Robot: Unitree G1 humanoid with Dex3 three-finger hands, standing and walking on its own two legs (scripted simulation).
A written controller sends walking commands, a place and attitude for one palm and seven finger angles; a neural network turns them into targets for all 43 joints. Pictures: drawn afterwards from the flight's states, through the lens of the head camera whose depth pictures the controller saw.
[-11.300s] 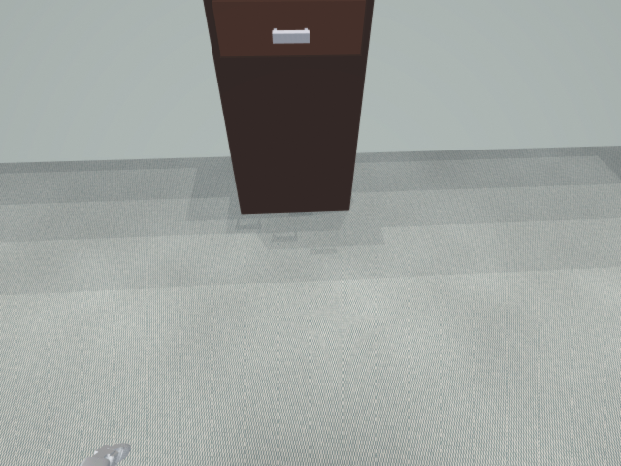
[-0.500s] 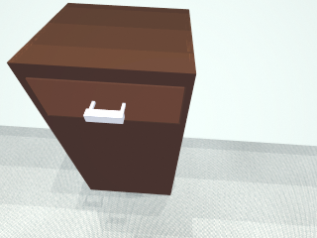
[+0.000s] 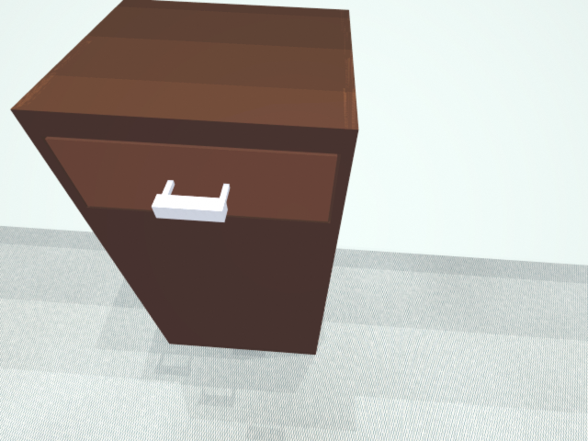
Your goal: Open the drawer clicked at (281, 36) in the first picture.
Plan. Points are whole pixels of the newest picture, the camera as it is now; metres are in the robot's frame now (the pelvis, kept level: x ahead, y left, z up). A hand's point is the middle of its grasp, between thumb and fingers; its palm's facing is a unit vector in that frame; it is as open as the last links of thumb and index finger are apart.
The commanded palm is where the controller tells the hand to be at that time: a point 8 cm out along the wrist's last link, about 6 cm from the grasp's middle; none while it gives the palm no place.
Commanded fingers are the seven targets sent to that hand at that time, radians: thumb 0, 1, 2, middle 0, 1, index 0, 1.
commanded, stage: come to a stop and stand still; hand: left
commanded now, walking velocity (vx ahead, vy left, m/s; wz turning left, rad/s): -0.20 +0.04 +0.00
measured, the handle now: (194, 197) +0.47 +0.20 +0.03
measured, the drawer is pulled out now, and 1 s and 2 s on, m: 0.00 0.00 0.00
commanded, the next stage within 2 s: look again from close up in 1.16 s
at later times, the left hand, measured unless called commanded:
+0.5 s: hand out of the picture -0.03 +0.17 -0.18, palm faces +0.05 -0.98 -0.17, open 7.4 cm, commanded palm none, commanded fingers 0.00 0.90 0.90 -0.20 -0.30 -0.20 -0.30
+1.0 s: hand out of the picture +0.03 +0.21 -0.18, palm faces +0.04 -0.97 -0.23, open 7.3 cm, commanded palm none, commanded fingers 0.00 0.90 0.90 -0.20 -0.30 -0.20 -0.30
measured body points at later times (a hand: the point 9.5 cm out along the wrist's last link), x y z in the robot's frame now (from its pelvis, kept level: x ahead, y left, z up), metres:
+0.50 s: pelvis -0.03 +0.00 +0.00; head -0.03 +0.01 +0.45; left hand -0.04 +0.22 -0.17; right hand -0.06 -0.22 -0.16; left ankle -0.05 +0.11 -0.74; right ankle -0.04 -0.08 -0.74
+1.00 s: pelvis +0.02 +0.03 -0.01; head +0.03 +0.02 +0.44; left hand +0.03 +0.26 -0.16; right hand +0.01 -0.18 -0.17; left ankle -0.05 +0.11 -0.74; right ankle -0.04 -0.08 -0.74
